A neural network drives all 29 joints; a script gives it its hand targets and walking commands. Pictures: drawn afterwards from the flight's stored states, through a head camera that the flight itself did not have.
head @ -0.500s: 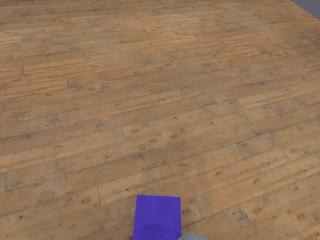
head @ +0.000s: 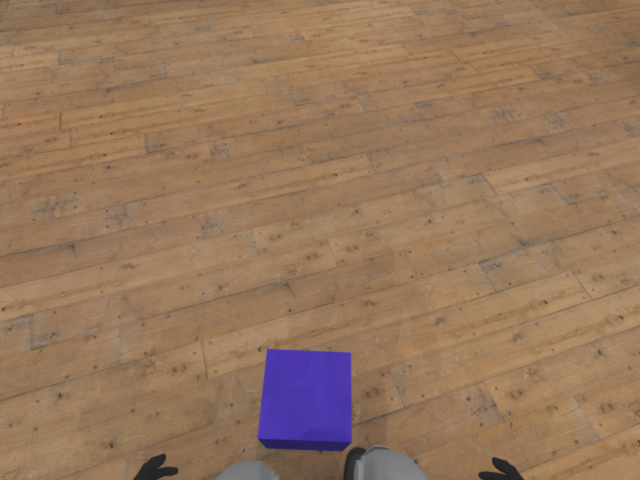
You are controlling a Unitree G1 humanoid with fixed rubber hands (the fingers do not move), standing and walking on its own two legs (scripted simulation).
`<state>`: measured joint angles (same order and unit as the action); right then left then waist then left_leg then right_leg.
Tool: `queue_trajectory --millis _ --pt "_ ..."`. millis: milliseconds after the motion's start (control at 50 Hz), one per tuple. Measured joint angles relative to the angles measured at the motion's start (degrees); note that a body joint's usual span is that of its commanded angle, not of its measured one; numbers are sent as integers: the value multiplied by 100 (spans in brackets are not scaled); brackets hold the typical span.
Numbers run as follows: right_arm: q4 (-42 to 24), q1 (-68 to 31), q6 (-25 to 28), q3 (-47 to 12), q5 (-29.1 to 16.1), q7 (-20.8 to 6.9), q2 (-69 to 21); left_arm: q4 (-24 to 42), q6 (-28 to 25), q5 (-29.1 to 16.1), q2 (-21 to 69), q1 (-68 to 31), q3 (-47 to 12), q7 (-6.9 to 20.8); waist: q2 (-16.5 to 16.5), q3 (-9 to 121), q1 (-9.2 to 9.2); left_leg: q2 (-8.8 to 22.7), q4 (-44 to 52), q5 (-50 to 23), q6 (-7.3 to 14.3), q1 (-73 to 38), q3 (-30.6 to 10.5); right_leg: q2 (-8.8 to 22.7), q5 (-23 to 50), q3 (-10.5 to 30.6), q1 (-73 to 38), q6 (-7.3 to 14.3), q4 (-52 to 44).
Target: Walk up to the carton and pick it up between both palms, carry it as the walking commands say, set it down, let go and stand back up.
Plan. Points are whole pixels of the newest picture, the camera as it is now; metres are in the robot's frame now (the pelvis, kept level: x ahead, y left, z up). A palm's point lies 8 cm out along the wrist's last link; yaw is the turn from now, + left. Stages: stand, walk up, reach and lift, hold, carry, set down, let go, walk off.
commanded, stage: walk up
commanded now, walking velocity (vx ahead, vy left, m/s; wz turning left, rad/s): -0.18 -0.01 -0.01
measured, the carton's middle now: (306, 402) +0.31 +0.02 -0.64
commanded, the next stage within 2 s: stand in 1.94 s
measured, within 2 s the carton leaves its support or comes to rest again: neither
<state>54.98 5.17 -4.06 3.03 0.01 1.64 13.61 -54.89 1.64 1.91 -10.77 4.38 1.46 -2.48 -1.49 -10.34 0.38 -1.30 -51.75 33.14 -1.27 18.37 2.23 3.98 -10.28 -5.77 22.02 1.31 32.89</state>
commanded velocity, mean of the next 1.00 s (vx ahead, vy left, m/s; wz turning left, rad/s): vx -0.05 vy -0.01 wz -0.03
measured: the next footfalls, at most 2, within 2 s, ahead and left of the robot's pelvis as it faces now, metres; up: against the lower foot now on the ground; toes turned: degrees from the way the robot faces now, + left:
left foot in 0.08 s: -0.03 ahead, +0.12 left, +0.00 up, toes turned -9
right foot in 0.50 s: -0.15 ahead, -0.09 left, +0.00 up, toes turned -3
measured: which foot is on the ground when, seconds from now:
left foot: up 0.00-0.06, down 0.08-1.00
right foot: down 0.00-0.08, up 0.10-0.48, down 0.50-1.00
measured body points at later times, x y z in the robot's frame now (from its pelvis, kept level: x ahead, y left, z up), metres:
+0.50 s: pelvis -0.11 +0.04 +0.01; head -0.09 +0.05 +0.46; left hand -0.06 +0.29 -0.15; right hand -0.05 -0.20 -0.14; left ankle -0.06 +0.11 -0.73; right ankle -0.19 -0.09 -0.73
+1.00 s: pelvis -0.16 +0.02 +0.01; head -0.16 +0.02 +0.46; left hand -0.17 +0.23 -0.15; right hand -0.17 -0.21 -0.15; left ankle -0.06 +0.11 -0.73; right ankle -0.19 -0.09 -0.73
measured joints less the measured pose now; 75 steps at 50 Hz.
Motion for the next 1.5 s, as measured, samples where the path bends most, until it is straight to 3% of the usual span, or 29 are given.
queue_trajectory --millis 40,80,140,160,220,300,340,460,520,580,720,920,1100,1160,1220,1320,1400,1500 --pt "-18 -7 21 -5 -15 -4 2 -48 37 8 -31 65 4 23 -73 16 50 13 719 -174 13 -283 15 35 110 -8 93 -56 -1" --pt "-35 16 83 -32 2 -8 -24 -139 116 -32 -112 158 38 61 -165 33 66 24 1645 -1044 163 -625 94 70 181 21 214 -131 99" --pt "-16 174 153 -93 110 -31 -151 -206 304 -76 -264 318 131 84 -260 38 130 19 1632 -1269 453 -577 162 -172 -1418 459 625 -227 1504" --pt "11 241 147 -109 135 -31 -184 -226 339 -81 -303 380 164 96 -239 69 118 43 1706 -1301 490 -587 138 -283 -1633 562 741 -247 2140" --pt "111 388 126 -157 113 -13 -263 -297 350 -70 -410 567 205 153 -171 197 133 92 2115 -1584 518 -654 101 -483 -1477 700 797 -265 3420" --pt "41 377 220 -196 72 14 -338 -387 373 -28 -498 807 265 172 -86 378 197 204 2456 -1903 544 -584 264 -550 -1410 675 578 -400 4166" --pt "11 360 307 -209 49 18 -374 -428 384 -29 -528 817 264 169 -82 432 167 211 2556 -2035 549 -513 298 -489 -1351 680 263 -407 3776" --pt "145 524 341 -274 72 19 -449 -526 278 -184 -343 730 117 163 -125 721 36 -29 2766 -2324 581 -429 390 -313 -1377 846 -1375 -209 274" --pt "279 588 315 -283 43 -32 -402 -597 117 -171 -118 722 28 115 -63 782 43 -96 2560 -2302 557 -312 524 -261 -1134 853 -1885 -117 -796" --pt "441 725 300 -260 10 -86 -314 -708 31 -148 168 814 -109 108 222 849 -132 -29 2631 -2395 489 -395 408 -351 -973 747 -1987 -180 -885" --pt "812 931 353 -224 45 -118 -405 -917 -88 -117 324 996 -200 52 195 894 -265 -33 3065 -2744 460 -588 406 -364 -807 749 -1981 -154 -913" --pt "897 994 319 -209 107 -82 -468 -921 -153 -79 316 1274 -199 85 161 804 -207 135 3204 -3023 307 -354 343 -544 -605 711 -1649 -33 -862" --pt "938 1006 317 -143 143 -44 -368 -921 -124 -78 353 1581 -151 85 122 826 -85 269 2664 -2525 113 -116 385 -640 -655 782 -1554 -9 -718" --pt "957 1072 337 -138 161 -22 -387 -899 -120 -89 354 1600 -114 76 82 859 -59 286 2563 -2641 170 -110 416 -646 -748 805 -1561 -40 -626" --pt "913 1093 353 -132 166 7 -465 -850 -111 -107 337 1610 -65 86 -36 920 -55 247 2521 -2565 375 -82 552 -594 -884 930 -1424 -67 -430" --pt "791 1001 364 -140 154 38 -604 -807 -141 -137 261 1462 36 114 -208 820 -79 167 2627 -2575 456 -92 800 -483 -989 982 -1065 12 -8" --pt "787 934 308 -135 128 23 -581 -850 -180 -109 314 1344 7 92 -12 753 -127 201 2737 -2626 417 -131 753 -508 -874 908 -1188 -62 -296" --pt "811 904 339 -170 80 -45 -529 -899 -263 -83 421 1386 -85 66 193 814 -111 241 2965 -2698 350 -280 728 -560 -729 898 -1401 -4 -674"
